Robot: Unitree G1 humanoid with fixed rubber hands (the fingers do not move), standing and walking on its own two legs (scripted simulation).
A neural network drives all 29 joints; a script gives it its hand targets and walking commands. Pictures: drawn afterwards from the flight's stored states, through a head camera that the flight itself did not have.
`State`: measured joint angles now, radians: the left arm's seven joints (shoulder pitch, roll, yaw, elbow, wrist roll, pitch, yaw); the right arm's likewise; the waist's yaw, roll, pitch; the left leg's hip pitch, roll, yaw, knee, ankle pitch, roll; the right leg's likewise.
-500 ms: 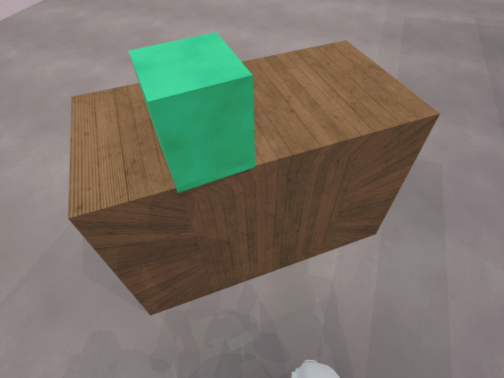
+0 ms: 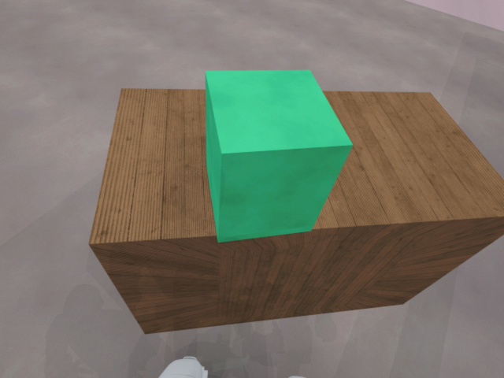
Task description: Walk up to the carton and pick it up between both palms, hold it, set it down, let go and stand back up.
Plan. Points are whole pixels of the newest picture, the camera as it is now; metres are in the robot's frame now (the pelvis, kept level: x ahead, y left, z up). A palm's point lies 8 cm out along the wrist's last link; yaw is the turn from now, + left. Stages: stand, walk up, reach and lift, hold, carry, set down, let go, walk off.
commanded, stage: walk up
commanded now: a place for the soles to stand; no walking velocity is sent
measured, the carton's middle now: (262, 158) +0.50 +0.01 +0.04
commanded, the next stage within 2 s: none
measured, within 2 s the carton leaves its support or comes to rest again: neither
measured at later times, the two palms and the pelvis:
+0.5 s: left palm out of the picture +0.13 +0.21 -0.11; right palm out of the picture +0.10 -0.28 -0.11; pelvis +0.01 -0.03 +0.01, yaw +2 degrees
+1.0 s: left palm out of the picture +0.02 +0.22 -0.12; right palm out of the picture +0.07 -0.27 -0.11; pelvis +0.01 -0.03 +0.02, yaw +4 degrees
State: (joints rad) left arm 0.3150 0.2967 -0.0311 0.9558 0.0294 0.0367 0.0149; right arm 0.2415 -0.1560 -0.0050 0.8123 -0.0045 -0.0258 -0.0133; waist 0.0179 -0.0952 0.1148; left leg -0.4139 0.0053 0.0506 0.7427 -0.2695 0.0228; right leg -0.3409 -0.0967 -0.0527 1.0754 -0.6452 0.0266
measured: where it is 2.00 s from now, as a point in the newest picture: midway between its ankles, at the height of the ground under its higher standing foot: outside the picture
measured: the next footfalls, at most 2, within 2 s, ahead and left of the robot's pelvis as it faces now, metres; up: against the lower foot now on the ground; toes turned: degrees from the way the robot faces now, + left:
right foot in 0.16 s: +0.09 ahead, -0.15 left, +0.00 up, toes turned -5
right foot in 1.36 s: +0.12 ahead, -0.22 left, +0.00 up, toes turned +4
